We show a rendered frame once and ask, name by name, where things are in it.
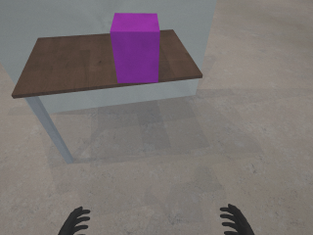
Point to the left robot hand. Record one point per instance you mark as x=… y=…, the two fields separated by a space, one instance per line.
x=74 y=218

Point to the table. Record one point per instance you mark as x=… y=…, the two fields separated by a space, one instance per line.
x=75 y=63

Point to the carton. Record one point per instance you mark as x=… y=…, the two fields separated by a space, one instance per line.
x=135 y=45

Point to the right robot hand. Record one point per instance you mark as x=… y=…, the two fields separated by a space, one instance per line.
x=241 y=224

